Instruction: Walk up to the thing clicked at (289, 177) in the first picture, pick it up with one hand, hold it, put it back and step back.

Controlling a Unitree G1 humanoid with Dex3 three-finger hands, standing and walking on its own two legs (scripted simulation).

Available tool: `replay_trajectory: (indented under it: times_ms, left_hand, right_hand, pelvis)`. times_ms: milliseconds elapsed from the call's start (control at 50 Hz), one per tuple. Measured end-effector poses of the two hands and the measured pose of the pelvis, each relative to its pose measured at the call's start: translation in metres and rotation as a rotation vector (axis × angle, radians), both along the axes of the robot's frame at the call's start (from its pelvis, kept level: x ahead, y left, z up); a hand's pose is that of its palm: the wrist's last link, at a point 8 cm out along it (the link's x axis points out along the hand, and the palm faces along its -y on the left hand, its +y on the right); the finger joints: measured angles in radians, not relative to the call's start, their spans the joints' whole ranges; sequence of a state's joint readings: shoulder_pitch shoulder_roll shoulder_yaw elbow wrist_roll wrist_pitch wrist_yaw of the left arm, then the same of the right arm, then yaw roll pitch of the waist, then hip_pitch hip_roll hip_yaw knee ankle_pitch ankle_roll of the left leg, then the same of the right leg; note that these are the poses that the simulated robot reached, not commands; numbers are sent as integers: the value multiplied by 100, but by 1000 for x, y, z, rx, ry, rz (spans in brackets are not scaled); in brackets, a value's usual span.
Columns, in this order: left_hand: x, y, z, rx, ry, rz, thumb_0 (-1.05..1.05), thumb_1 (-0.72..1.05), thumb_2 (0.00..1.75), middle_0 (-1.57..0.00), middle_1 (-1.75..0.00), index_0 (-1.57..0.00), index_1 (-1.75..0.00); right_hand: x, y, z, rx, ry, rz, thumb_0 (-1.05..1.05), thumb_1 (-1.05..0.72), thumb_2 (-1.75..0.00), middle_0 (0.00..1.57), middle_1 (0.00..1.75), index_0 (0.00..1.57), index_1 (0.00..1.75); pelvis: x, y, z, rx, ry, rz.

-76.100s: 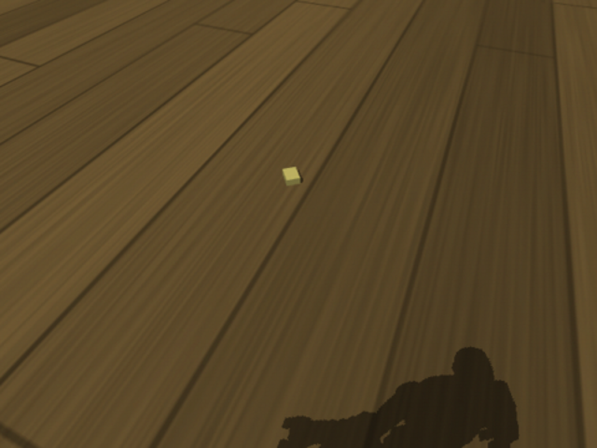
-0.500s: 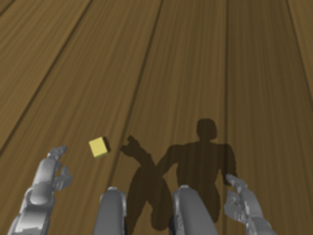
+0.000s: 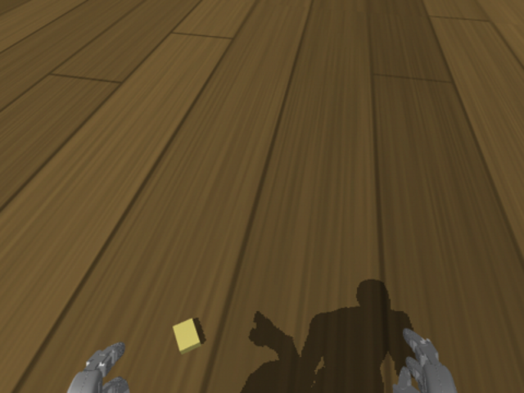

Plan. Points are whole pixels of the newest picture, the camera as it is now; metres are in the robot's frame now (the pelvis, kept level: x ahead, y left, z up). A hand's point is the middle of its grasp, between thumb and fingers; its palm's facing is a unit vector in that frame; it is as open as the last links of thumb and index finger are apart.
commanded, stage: home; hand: left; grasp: from above
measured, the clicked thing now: (186, 336) +0.49 +0.22 -0.69
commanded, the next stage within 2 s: stand in 2.00 s
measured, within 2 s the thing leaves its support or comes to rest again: neither
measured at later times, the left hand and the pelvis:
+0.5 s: hand out of the picture +0.16 +0.17 -0.04, palm faces +0.05 -0.98 -0.21, open 7.4 cm; pelvis +0.00 +0.00 +0.00, yaw +1 degrees
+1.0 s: hand out of the picture +0.16 +0.18 -0.04, palm faces +0.04 -0.98 -0.20, open 7.4 cm; pelvis +0.00 +0.00 +0.00, yaw +0 degrees
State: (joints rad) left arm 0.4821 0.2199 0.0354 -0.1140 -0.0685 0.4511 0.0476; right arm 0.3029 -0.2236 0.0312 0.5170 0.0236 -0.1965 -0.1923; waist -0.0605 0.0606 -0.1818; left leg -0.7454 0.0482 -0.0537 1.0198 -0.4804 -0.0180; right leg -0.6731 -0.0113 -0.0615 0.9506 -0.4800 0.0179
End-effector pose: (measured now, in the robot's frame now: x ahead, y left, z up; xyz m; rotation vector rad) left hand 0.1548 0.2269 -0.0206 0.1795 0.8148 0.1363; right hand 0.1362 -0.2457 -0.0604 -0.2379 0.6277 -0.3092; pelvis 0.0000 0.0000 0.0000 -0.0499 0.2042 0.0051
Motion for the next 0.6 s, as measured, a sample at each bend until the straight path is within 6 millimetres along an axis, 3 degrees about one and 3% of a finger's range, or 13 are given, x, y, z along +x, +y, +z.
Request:
replay_trajectory:
  times_ms: [100,240,600]
  left_hand:
    - [-11,1,7,-2,2,8,1,90,90,-20,-30,-20,-30]
    - [-16,1,3,-7,15,14,1,90,90,-20,-30,-20,-30]
    - [-10,-4,4,-6,8,-6,1,91,90,-20,-30,-20,-30]
  right_hand:
    - [17,3,11,-4,-60,35,1,-91,-90,20,30,21,30]
    - [28,6,16,-11,-94,78,1,-90,-90,20,30,21,30]
    - [4,-2,4,-9,-29,41,1,-90,-90,20,30,21,30]
  pelvis:
    - [2,-1,4,4,-23,7]
    - [0,-3,4,7,-35,13]
    - [0,-5,3,9,-41,5]
